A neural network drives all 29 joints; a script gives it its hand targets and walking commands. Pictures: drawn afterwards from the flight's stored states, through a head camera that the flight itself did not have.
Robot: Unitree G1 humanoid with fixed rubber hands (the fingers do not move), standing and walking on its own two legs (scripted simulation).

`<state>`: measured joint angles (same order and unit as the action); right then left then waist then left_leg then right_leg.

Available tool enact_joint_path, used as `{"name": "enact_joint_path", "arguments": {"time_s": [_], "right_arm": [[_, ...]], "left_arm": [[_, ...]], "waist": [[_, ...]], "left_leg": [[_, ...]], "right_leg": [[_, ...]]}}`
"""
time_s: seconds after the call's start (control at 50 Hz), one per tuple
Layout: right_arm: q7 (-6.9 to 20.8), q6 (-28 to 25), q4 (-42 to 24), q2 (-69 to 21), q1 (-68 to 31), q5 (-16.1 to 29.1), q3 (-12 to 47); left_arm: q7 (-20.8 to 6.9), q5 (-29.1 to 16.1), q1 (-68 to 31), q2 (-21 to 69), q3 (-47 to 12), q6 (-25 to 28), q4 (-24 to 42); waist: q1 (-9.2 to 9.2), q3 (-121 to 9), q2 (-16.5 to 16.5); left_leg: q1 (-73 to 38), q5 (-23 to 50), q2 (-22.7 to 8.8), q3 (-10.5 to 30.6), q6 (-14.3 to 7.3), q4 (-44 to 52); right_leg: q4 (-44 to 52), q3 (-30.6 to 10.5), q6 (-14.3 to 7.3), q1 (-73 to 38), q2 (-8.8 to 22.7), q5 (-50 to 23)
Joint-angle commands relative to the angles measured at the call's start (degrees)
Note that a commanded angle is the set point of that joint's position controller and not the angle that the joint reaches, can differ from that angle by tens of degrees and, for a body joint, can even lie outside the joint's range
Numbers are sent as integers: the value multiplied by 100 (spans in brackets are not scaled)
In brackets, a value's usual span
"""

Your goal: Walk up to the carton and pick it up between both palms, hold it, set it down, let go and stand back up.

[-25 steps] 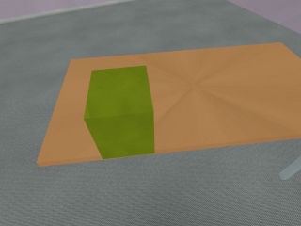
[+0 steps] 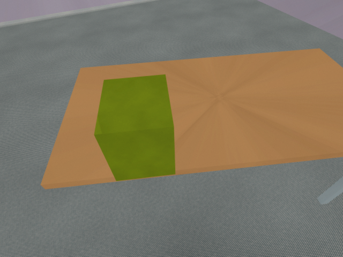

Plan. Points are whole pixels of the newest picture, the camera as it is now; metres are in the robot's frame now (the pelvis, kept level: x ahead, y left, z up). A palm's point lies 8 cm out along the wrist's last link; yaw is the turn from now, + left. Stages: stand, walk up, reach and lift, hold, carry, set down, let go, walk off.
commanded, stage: walk up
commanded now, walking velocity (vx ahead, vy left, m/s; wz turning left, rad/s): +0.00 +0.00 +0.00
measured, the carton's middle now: (140, 128) +0.51 +0.12 -0.03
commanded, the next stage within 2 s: none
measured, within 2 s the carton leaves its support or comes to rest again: neither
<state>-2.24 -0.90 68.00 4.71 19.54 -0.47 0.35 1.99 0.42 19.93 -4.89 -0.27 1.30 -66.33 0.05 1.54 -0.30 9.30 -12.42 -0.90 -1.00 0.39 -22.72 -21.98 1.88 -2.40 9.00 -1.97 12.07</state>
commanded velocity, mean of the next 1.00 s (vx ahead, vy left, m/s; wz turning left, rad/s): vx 0.00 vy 0.05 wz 0.00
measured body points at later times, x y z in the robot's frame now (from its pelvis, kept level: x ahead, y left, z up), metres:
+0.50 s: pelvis +0.00 +0.12 +0.00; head +0.01 +0.15 +0.44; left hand -0.05 +0.35 -0.18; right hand +0.06 -0.11 -0.14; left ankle +0.01 +0.23 -0.74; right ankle -0.01 -0.06 -0.72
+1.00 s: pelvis +0.01 +0.13 +0.00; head +0.02 +0.12 +0.45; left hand -0.01 +0.33 -0.16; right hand -0.01 -0.07 -0.17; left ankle +0.01 +0.23 -0.74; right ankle -0.01 +0.03 -0.74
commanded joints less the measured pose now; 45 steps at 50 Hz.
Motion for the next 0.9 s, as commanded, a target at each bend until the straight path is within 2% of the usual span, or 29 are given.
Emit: {"name": "enact_joint_path", "arguments": {"time_s": [0.0, 0.02, 0.04, 0.06, 0.08, 0.12, 0.16, 0.2, 0.28, 0.3, 0.32, 0.34, 0.36, 0.38, 0.4, 0.42, 0.44, 0.46, 0.48, 0.5, 0.54, 0.68, 0.7, 0.72, 0.74, 0.78, 0.8, 0.82, 0.88], "right_arm": [[-23, -26, -3, 371, 599, 0, -54], [-56, 155, -128, 1437, 164, -8, -432], [-44, 263, -325, 1298, 36, -75, -435], [-12, 330, -431, 1076, 49, -156, -426], [27, 353, -546, 822, -65, -183, -398], [101, 308, -683, 513, -225, -176, -389], [126, 304, -735, 569, -169, -209, -439], [114, 318, -813, 640, -162, -137, -463], [114, 372, -1148, 754, -538, -18, -453], [170, 232, -1164, 332, -369, 77, -304], [158, 150, -1089, 514, -221, 77, -351], [105, 90, -842, 715, 315, 81, -419], [34, 27, -617, 976, 716, 37, -466], [10, -31, -581, 1221, 889, -80, -445], [12, -37, -905, 1518, 480, -51, -377], [35, 25, -867, 1616, 189, -75, -383], [122, 51, -1028, 1256, -280, -125, -334], [140, -2, -1101, 950, -505, -99, -205], [92, -19, -1133, 994, -669, -110, -202], [42, -51, -1140, 931, -643, -40, -208], [90, -129, -978, 667, -277, 36, -142], [-30, -111, -752, 813, -8, -74, -85], [-36, -91, -731, 836, -26, -49, -93], [-27, -76, -707, 865, -54, -2, -112], [1, -85, -685, 832, 11, 42, -120], [44, -81, -646, 614, 258, 79, -100], [39, -57, -569, 421, 242, 63, -39], [24, -36, -533, 599, 142, 41, -78], [44, -21, -403, 672, 295, 8, -98]], "left_arm": [[24, -1, 528, -406, 67, 36, 27], [153, 244, 674, -1398, 395, 29, 460], [241, 217, 1046, -1731, 483, -26, 358], [286, 211, 1044, -1659, 483, -63, 355], [288, 186, 845, -1497, 497, -72, 443], [258, 185, 329, -1127, 459, -58, 596], [235, 171, 255, -1013, 430, -52, 617], [224, 188, 357, -1060, 432, -32, 594], [239, 250, 564, -1418, 545, -27, 572], [185, 46, 628, -733, 315, -81, 241], [156, 32, 431, -873, 378, -141, 329], [132, 87, 231, -1207, 460, -136, 426], [86, 159, 360, -1145, 464, -115, 444], [42, 209, 650, -727, 349, -129, 466], [61, 209, 1039, -281, 226, -220, 467], [89, 32, 999, -383, 264, -346, 473], [47, 35, 520, -714, 297, -407, 504], [-35, 39, 396, -675, 304, -406, 405], [-90, 56, 674, -491, 270, -379, 269], [-111, 102, 845, -522, 277, -372, 180], [-73, 139, 911, -533, 260, -353, 93], [50, -23, 339, -484, 158, -209, 222], [58, -31, 465, -417, 123, -173, 155], [66, -34, 636, -355, 85, -120, 63], [74, -6, 716, -450, 93, -69, 0], [53, 21, 562, -690, 103, -28, 8], [14, 13, 377, -530, 61, -36, -28], [-8, 35, 364, -333, 16, -17, -12], [42, -1, 435, -403, 15, 28, -11]], "waist": [[2, 426, 8], [592, 649, -652], [639, 491, 147], [507, 428, 355], [414, 425, 278], [193, 313, 590], [178, 227, 975], [217, 107, 1197], [362, -14, 1587], [15, -417, 2120], [-66, -344, 1873], [-281, -324, 1574], [-302, -383, 813], [-183, -310, -398], [170, -22, -1590], [24, -83, -2392], [-16, 676, -1918], [107, 908, -1272], [291, 741, -1298], [344, 506, -1220], [271, 160, -929], [15, 36, -822], [90, -16, -687], [186, -79, -489], [139, -215, -284], [-175, -6, 324], [-141, 325, 786], [-56, 491, 734], [-47, 385, 541]], "left_leg": [[227, 364, -436, 405, -162, 379], [1683, -203, -62, -231, 110, -1046], [2365, -1382, 9, -315, 179, -2076], [2308, -1533, -238, -26, 170, -3012], [2176, -1398, -258, 131, 202, -3498], [1991, -812, -275, 326, 224, -3671], [2044, -469, -151, 159, 322, -3605], [2135, -555, -67, -25, 446, -3180], [1857, -918, -101, -207, 525, -2264], [892, -942, -21, -69, 339, -1240], [554, -212, 298, -537, 356, -589], [-22, 532, 315, -609, 369, 139], [-706, 936, 44, -370, 454, 497], [-1086, 725, -815, 566, 498, 664], [-359, 1320, -1982, 1741, 449, 850], [858, -481, -2181, 2030, -279, 1337], [1457, -1610, -1598, 1852, -259, 1726], [1251, -1247, -1104, 1203, -15, 1561], [921, -405, -959, 786, 41, 1356], [757, -73, -943, 606, -76, 1271], [466, 728, -930, 604, -262, 1081], [-240, 1298, -1174, 935, -976, 634], [-256, 1477, -1153, 918, -944, 505], [-118, 1660, -1091, 852, -822, 381], [89, 1706, -965, 786, -659, 276], [425, 570, -508, 451, -438, 430], [136, 419, -441, 369, -370, 560], [-14, 596, -471, 388, -346, 412], [47, 789, -467, 363, -325, 383]], "right_leg": [[494, -639, -69, 222, 671, -217], [373, -1766, -366, -469, 1898, -437], [698, -2841, -821, -680, 2818, -644], [814, -3004, -1144, -209, 3190, -689], [897, -2531, -1113, 208, 2958, -522], [891, -1566, -575, 623, 2112, 33], [724, -1103, -349, 564, 1733, -292], [525, -909, -409, 299, 1677, -911], [338, -966, -583, 166, 1893, -1754], [172, -269, -506, 346, 828, -886], [-103, -23, -339, 386, 617, -807], [-460, -112, -264, 526, 699, -698], [-867, -172, -121, 947, 714, -237], [-1284, -174, 101, 1739, 632, 1159], [-1882, -26, 321, 1852, 468, 2419], [-2038, -269, 210, 1139, 632, 2150], [-2297, -330, 193, 1106, 599, 1784], [-2424, -346, 161, 1262, 524, 1311], [-2564, -253, 188, 1402, 458, 1092], [-2616, -217, 195, 1251, 490, 882], [-2634, -148, 232, 997, 427, 814], [-839, -103, 199, 757, 353, 1055], [-257, -101, 170, 489, 374, 568], [358, -161, 153, -5, 459, -392], [321, -345, 147, -507, 638, -975], [144, -646, -3, -464, 948, -1382], [281, -625, -33, 129, 878, -873], [421, -590, -4, 255, 820, -795], [483, -567, -8, -20, 818, -860]]}}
